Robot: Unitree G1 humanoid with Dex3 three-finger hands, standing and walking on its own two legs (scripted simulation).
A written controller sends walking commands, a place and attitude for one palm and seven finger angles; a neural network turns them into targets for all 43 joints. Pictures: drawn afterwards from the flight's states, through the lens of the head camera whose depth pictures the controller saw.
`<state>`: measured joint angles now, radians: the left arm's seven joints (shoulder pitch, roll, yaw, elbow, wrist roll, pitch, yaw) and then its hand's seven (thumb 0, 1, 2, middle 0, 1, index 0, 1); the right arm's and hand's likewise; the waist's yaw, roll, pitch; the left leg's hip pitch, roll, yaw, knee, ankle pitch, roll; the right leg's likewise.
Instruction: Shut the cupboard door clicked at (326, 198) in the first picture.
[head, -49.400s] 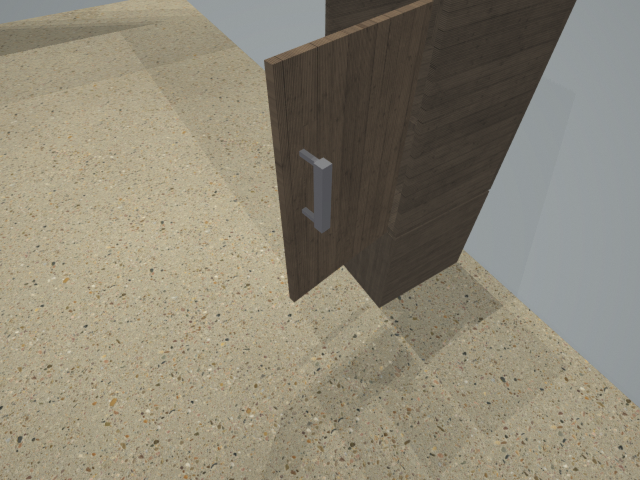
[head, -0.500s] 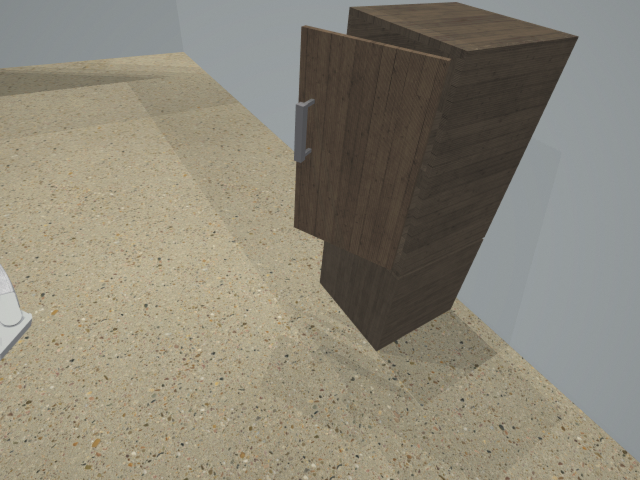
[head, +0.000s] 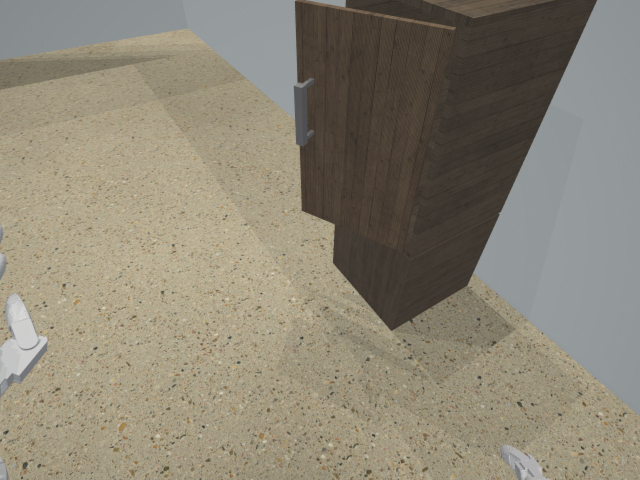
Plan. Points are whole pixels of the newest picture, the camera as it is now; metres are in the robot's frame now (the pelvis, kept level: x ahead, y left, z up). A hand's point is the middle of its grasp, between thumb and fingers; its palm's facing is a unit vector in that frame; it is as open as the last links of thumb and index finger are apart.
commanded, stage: stop stepping back and stand still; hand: left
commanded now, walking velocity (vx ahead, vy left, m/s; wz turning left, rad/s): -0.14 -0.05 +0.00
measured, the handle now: (305, 112) +0.92 +0.11 +0.02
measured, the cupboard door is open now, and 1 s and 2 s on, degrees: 27 27 27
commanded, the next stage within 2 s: let the arm hang, fingers relaxed in 0.38 s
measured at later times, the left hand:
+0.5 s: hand (60, 337) +0.21 +0.28 +0.14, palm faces +0.35 -0.80 -0.49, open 7.4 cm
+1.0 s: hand out of the picture -0.04 +0.23 -0.17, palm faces +0.04 -0.98 -0.21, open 7.2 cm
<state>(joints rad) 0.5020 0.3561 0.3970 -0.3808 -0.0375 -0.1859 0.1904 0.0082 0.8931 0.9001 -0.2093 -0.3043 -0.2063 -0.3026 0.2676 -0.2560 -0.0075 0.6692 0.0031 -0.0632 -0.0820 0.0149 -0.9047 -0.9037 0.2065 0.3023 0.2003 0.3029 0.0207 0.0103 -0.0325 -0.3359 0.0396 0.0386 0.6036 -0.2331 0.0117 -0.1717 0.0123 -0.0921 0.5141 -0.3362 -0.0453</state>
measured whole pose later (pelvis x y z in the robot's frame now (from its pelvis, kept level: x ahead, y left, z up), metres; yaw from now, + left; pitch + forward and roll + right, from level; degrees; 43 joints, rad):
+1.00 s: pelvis -0.02 +0.03 +0.00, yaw +0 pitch -1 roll -2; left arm 0.35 0.21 0.02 1.01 0.01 0.03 0.01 -0.01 0.95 0.90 -0.20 -0.30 -0.20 -0.30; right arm 0.32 -0.17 0.01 1.01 -0.02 0.05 -0.02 0.01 -0.91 -0.90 0.20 0.30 0.20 0.30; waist 0.00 0.00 0.05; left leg -0.32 0.02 0.04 0.50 -0.17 0.03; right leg -0.18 -0.01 -0.10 0.46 -0.27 -0.01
